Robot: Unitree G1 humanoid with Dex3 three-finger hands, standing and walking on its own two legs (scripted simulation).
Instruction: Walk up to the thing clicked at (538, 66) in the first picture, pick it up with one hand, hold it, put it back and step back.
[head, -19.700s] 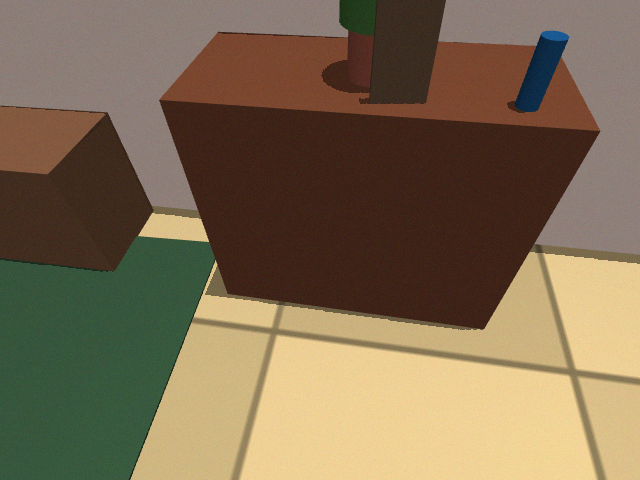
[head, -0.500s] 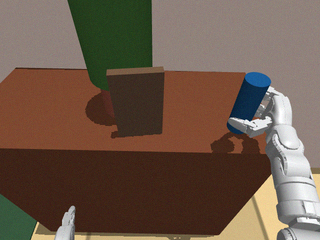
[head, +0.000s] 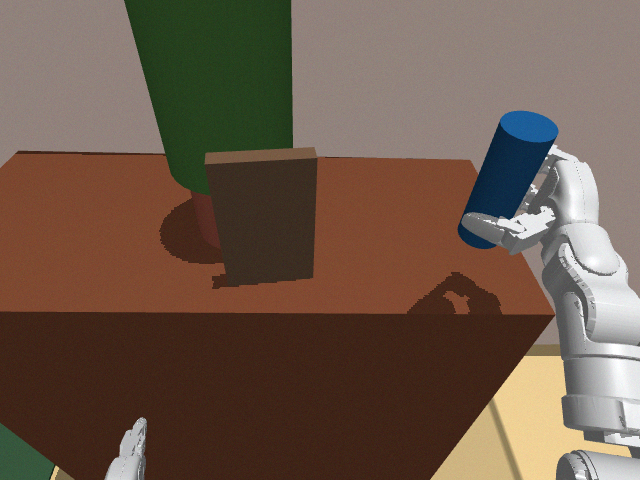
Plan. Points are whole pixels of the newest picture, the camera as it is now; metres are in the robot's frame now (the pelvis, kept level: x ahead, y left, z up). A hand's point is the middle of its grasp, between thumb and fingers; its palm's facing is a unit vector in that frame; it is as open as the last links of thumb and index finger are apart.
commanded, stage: lift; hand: right
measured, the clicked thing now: (500, 186) +0.36 -0.16 +0.24
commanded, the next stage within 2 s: hold in 0.86 s
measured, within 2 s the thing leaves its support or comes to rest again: neither
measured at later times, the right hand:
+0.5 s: hand (527, 165) +0.35 -0.17 +0.27, palm faces +0.12 +0.99 -0.02, open 9.2 cm
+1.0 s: hand (546, 141) +0.34 -0.17 +0.31, palm faces +0.12 +0.99 -0.02, open 9.2 cm
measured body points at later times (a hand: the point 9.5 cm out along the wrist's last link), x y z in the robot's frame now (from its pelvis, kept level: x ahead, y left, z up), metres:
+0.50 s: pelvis +0.00 +0.00 +0.00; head -0.04 +0.04 +0.45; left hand +0.17 +0.26 -0.08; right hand +0.34 -0.22 +0.27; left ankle +0.01 +0.13 -0.74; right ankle +0.00 -0.13 -0.74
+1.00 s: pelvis -0.01 +0.00 +0.00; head -0.06 +0.04 +0.45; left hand +0.17 +0.25 -0.08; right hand +0.33 -0.22 +0.31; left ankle +0.01 +0.13 -0.74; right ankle +0.00 -0.13 -0.74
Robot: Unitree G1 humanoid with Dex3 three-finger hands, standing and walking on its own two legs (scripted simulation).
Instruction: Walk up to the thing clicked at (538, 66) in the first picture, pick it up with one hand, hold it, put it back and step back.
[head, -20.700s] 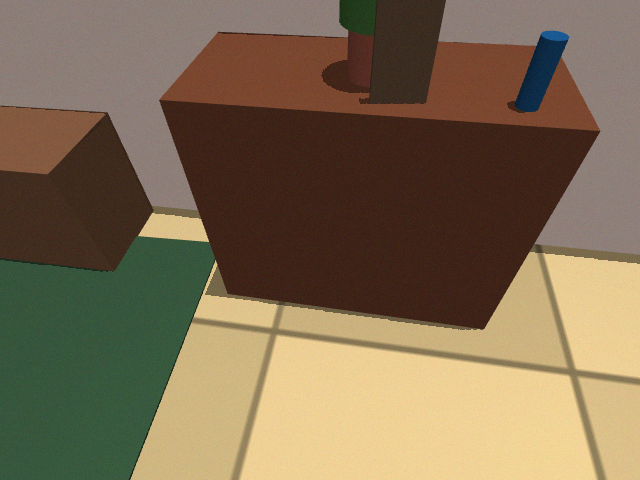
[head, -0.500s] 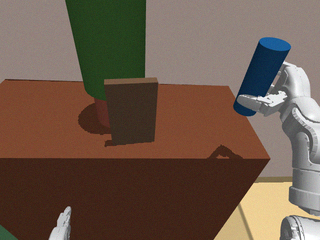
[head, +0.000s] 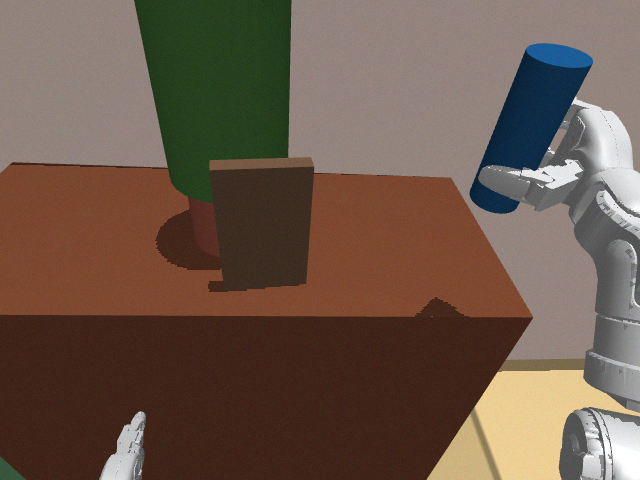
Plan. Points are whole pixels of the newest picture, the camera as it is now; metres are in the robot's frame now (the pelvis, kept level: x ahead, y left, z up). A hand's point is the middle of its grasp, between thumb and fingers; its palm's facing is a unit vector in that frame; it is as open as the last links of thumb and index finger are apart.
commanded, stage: hold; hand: right
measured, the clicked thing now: (521, 137) +0.33 -0.15 +0.33
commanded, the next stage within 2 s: none
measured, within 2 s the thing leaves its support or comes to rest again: neither
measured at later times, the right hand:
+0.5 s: hand (522, 124) +0.35 -0.15 +0.33, palm faces +0.07 +1.00 -0.02, open 9.2 cm
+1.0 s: hand (533, 138) +0.35 -0.17 +0.32, palm faces +0.10 +0.99 -0.03, open 9.2 cm
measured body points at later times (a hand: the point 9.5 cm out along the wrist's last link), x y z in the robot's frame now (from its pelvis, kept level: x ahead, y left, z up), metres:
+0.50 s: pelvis +0.00 +0.00 +0.00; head -0.05 +0.05 +0.45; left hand +0.18 +0.26 -0.08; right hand +0.34 -0.21 +0.33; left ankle +0.02 +0.13 -0.74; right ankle +0.02 -0.14 -0.74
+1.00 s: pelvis +0.00 +0.00 +0.00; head -0.04 +0.04 +0.45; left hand +0.18 +0.25 -0.08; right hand +0.34 -0.22 +0.32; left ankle +0.02 +0.13 -0.74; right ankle +0.02 -0.14 -0.74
